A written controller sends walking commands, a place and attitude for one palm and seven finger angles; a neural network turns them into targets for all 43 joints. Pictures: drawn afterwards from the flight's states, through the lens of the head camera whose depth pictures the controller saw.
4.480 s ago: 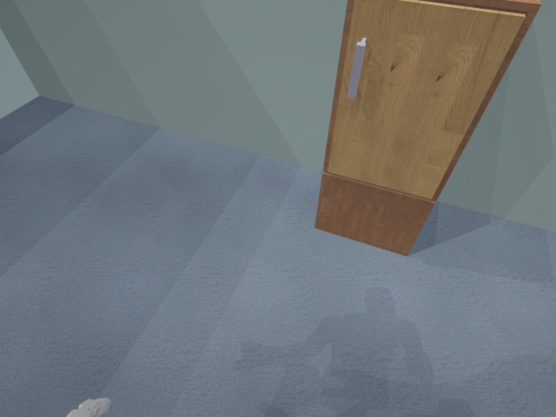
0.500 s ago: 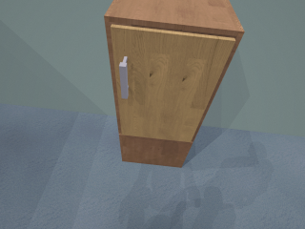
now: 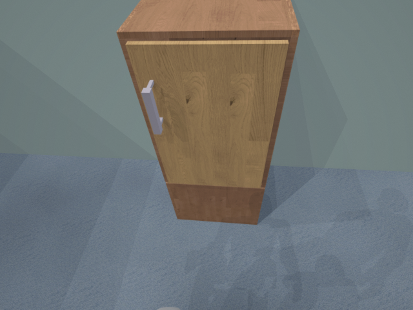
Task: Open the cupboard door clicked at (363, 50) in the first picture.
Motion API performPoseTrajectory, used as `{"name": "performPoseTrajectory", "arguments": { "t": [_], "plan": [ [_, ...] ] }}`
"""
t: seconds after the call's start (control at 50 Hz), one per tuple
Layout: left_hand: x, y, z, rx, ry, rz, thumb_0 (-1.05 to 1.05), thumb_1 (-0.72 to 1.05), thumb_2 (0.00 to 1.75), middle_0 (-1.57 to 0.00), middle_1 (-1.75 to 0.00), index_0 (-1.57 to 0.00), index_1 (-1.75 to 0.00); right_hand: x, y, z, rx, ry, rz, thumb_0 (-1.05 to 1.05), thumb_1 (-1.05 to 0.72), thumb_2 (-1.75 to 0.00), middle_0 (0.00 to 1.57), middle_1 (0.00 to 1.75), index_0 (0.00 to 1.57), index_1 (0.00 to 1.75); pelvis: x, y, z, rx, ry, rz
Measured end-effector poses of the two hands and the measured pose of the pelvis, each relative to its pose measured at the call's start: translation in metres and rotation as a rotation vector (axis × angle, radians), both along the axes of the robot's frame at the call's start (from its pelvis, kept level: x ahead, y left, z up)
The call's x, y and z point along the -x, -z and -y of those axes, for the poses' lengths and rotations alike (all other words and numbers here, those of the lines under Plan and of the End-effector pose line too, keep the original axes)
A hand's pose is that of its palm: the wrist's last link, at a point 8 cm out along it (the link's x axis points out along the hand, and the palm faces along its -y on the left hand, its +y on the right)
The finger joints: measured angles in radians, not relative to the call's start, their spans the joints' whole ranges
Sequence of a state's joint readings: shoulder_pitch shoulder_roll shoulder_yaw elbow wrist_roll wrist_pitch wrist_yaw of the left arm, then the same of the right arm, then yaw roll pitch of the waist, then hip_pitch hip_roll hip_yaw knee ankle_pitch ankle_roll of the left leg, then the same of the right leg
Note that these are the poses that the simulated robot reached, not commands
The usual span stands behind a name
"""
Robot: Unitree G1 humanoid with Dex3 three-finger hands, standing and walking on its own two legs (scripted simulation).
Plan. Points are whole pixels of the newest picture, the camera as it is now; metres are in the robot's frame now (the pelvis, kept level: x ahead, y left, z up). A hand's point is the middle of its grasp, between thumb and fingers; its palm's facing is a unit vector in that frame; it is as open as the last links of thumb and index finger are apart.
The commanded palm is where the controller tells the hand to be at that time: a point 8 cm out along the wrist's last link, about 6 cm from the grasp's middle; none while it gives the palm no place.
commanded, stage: come to a stop and stand still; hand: left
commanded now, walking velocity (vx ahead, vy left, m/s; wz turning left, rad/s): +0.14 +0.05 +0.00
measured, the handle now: (154, 108) +0.61 +0.19 +0.03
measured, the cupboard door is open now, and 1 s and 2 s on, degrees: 0 0 0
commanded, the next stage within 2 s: look again from close up in 0.88 s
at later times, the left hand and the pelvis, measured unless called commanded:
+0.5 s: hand out of the picture -0.01 +0.22 -0.18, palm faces +0.02 -0.99 -0.14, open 7.4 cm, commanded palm none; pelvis +0.00 +0.04 +0.00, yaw +0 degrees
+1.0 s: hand out of the picture +0.03 +0.20 -0.18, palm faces +0.05 -0.98 -0.21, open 7.3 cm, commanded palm none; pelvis +0.01 +0.02 +0.00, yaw +1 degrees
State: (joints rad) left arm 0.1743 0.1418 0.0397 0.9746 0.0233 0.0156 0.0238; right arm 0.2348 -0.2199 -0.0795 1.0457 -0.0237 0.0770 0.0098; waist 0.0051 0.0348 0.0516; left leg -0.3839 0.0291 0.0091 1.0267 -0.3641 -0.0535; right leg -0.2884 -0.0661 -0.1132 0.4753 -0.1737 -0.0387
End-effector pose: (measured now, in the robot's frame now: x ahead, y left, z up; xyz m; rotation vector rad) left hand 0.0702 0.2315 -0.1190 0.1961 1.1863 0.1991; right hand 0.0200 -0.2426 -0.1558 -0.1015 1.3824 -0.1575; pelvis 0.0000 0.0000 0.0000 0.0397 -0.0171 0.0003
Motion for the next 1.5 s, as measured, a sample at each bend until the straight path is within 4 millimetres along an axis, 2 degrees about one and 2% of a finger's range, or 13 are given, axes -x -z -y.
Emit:
{"name": "performPoseTrajectory", "arguments": {
  "t": [0.1, 0.18, 0.24, 0.34, 0.44, 0.52, 0.6, 0.7, 0.8, 0.94, 1.1, 1.26, 1.5],
  "plan": [
    [0.035, 0.007, -0.015, 0.020, -0.036, -0.046, 0.00, 0.91, 0.89, -0.20, -0.30, -0.20, -0.30, 0.004, -0.012, -0.005, 0.030, -0.030, 0.015, 0.00, -0.91, -0.90, 0.20, 0.29, 0.19, 0.30, 0.010, -0.002, -0.010, 0.005, -0.002, -0.012],
    [0.067, 0.021, -0.035, 0.043, -0.064, -0.114, 0.01, 0.91, 0.89, -0.20, -0.30, -0.20, -0.30, 0.011, -0.019, -0.020, 0.067, -0.039, 0.048, 0.00, -0.91, -0.90, 0.20, 0.29, 0.19, 0.30, 0.017, 0.001, -0.026, 0.031, 0.002, -0.019],
    [0.085, 0.032, -0.049, 0.066, -0.075, -0.169, 0.01, 0.91, 0.89, -0.20, -0.30, -0.20, -0.30, 0.028, -0.022, -0.038, 0.089, -0.029, 0.044, 0.00, -0.91, -0.90, 0.20, 0.29, 0.19, 0.30, 0.020, 0.003, -0.039, 0.051, -0.002, -0.021],
    [0.098, 0.030, -0.054, 0.100, -0.067, -0.222, 0.01, 0.91, 0.89, -0.20, -0.30, -0.19, -0.29, 0.056, -0.030, -0.069, 0.066, -0.009, -0.035, 0.00, -0.91, -0.90, 0.20, 0.29, 0.19, 0.30, 0.013, -0.006, -0.047, 0.059, -0.008, -0.025],
    [0.095, 0.032, -0.046, 0.121, -0.045, -0.271, 0.01, 0.91, 0.89, -0.20, -0.30, -0.19, -0.29, 0.070, -0.027, -0.087, 0.036, 0.028, -0.091, 0.00, -0.91, -0.90, 0.20, 0.29, 0.20, 0.30, 0.005, -0.006, -0.048, 0.048, 0.001, -0.028],
    [0.073, 0.034, -0.031, 0.125, -0.018, -0.269, 0.01, 0.91, 0.89, -0.20, -0.30, -0.19, -0.29, 0.077, -0.019, -0.089, 0.012, 0.065, -0.134, 0.00, -0.90, -0.90, 0.21, 0.30, 0.20, 0.30, 0.000, -0.002, -0.042, 0.042, 0.005, -0.026],
    [0.050, 0.035, -0.025, 0.078, -0.005, -0.229, 0.02, 0.94, 0.89, -0.20, -0.30, -0.19, -0.29, 0.078, -0.007, -0.080, -0.011, 0.094, -0.166, 0.00, -0.90, -0.90, 0.21, 0.30, 0.20, 0.30, -0.008, 0.005, -0.031, 0.043, 0.008, -0.022],
    [0.030, 0.031, -0.021, 0.059, -0.013, -0.165, 0.02, 0.94, 0.89, -0.20, -0.30, -0.19, -0.29, 0.061, -0.004, -0.067, -0.007, 0.071, -0.155, 0.00, -0.91, -0.90, 0.20, 0.29, 0.20, 0.30, -0.015, 0.005, -0.025, 0.056, -0.011, -0.022],
    [0.024, 0.029, -0.018, 0.060, -0.028, -0.132, 0.01, 0.95, 0.89, -0.20, -0.30, -0.19, -0.29, 0.034, -0.006, -0.058, 0.007, 0.029, -0.090, 0.00, -0.91, -0.90, 0.20, 0.29, 0.20, 0.30, -0.016, 0.002, -0.022, 0.051, -0.013, -0.013],
    [0.037, 0.027, -0.016, 0.061, -0.039, -0.140, 0.01, 0.95, 0.89, -0.20, -0.30, -0.20, -0.29, 0.010, -0.008, -0.046, 0.030, -0.008, -0.025, 0.01, -0.92, -0.90, 0.20, 0.29, 0.20, 0.30, -0.012, 0.000, -0.020, 0.051, -0.012, 0.001],
    [0.075, 0.031, -0.020, 0.064, -0.020, -0.192, 0.01, 0.93, 0.89, -0.20, -0.30, -0.20, -0.29, 0.004, -0.007, -0.042, 0.043, -0.030, 0.053, 0.00, -0.92, -0.90, 0.20, 0.29, 0.19, 0.30, 0.004, 0.006, -0.030, 0.061, -0.007, -0.008],
    [0.094, 0.028, -0.033, 0.064, -0.037, -0.208, 0.01, 0.91, 0.89, -0.20, -0.30, -0.20, -0.29, 0.020, -0.002, -0.061, 0.016, -0.059, 0.054, 0.00, -0.93, -0.90, 0.20, 0.29, 0.19, 0.30, 0.012, 0.006, -0.041, 0.042, -0.006, 0.011],
    [0.090, 0.024, -0.034, 0.056, -0.024, -0.204, 0.01, 0.91, 0.89, -0.20, -0.30, -0.19, -0.29, 0.049, 0.001, -0.075, -0.026, -0.037, -0.014, 0.00, -0.91, -0.90, 0.20, 0.29, 0.20, 0.30, 0.015, 0.004, -0.041, 0.031, 0.003, 0.006]
  ]
}}
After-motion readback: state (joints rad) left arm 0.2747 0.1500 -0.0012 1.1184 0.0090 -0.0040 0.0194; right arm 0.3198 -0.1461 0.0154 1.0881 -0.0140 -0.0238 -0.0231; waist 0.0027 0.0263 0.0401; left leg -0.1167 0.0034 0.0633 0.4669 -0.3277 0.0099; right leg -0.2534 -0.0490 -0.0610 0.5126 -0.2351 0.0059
